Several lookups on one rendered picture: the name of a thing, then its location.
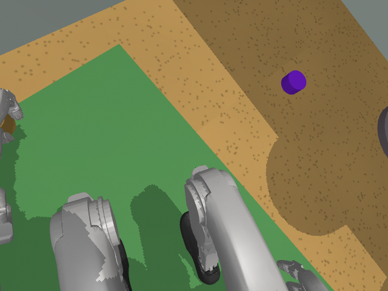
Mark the right robot foot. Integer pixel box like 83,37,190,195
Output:
180,211,220,285

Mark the left robot hand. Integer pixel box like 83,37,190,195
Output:
0,88,24,144

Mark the left robot arm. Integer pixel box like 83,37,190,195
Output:
0,129,14,291

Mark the left robot foot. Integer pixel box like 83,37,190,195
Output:
118,239,132,291

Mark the right robot hand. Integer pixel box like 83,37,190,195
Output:
276,260,329,291

